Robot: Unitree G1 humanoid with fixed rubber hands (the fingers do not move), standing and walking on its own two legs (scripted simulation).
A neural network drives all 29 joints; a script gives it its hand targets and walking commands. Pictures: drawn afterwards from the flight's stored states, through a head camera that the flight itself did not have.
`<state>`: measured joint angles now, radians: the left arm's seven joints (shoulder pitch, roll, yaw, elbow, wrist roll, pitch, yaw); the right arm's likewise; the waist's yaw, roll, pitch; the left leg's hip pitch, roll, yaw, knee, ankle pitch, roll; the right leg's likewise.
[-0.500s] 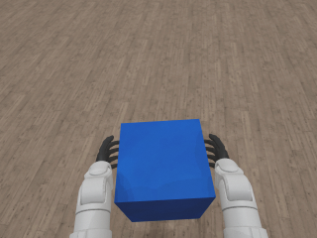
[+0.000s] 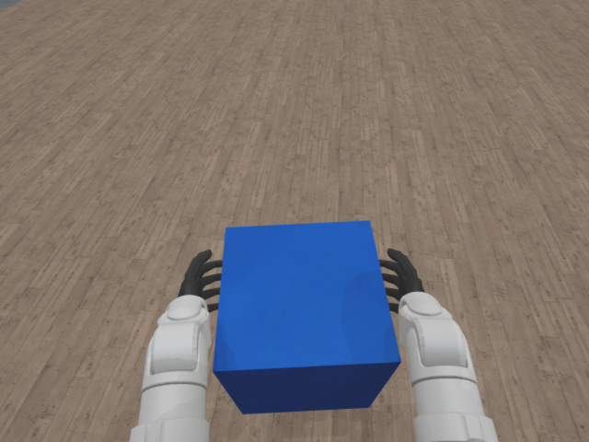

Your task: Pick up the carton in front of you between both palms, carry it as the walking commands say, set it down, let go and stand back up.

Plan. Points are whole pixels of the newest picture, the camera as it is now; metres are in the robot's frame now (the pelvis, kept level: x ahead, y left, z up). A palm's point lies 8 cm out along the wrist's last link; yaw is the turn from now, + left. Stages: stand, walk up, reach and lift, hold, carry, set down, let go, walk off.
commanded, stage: carry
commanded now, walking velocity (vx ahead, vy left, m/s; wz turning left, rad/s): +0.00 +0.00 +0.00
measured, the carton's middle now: (302, 323) +0.30 +0.00 -0.04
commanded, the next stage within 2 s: hold in 1.38 s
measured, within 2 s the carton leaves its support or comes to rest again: neither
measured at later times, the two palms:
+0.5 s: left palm (190, 326) +0.26 +0.15 +0.04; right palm (417, 322) +0.26 -0.15 +0.04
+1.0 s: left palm (189, 348) +0.23 +0.14 +0.04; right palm (427, 344) +0.23 -0.16 +0.04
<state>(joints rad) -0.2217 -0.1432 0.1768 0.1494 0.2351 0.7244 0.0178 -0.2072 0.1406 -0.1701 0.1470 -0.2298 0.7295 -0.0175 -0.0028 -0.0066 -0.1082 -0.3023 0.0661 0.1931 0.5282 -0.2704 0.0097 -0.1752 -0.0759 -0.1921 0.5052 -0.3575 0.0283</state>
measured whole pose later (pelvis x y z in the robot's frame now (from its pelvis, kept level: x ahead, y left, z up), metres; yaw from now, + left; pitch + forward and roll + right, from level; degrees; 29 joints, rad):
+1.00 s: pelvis -0.06 -0.01 +0.00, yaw +0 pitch +1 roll +0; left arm -0.23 -0.14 0.19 0.17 0.24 0.73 0.01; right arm -0.22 0.14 -0.17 0.17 -0.24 0.74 -0.02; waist 0.00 0.00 -0.09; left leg -0.33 0.08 0.19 0.50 -0.18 0.02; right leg -0.22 -0.06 -0.20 0.51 -0.31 -0.01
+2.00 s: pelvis -0.10 +0.02 -0.01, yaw -9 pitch -9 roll +0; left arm -0.50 -0.21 0.46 0.45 0.38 0.63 0.00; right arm -0.50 0.18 -0.46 0.52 -0.40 0.58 0.07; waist 0.01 -0.02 0.12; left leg -0.18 -0.02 0.02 0.52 -0.20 0.02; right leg -0.13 0.02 0.04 0.56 -0.28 -0.03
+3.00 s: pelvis -0.14 +0.00 -0.22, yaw -8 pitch +45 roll +1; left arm -0.84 -0.09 0.58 0.53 0.21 0.26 0.02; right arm -0.96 0.01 -0.32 0.73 -0.21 0.26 -0.06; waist 0.12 -0.05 -0.17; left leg -1.89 0.00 -0.02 1.53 -0.43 -0.03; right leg -1.85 0.07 -0.01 1.59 -0.53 -0.04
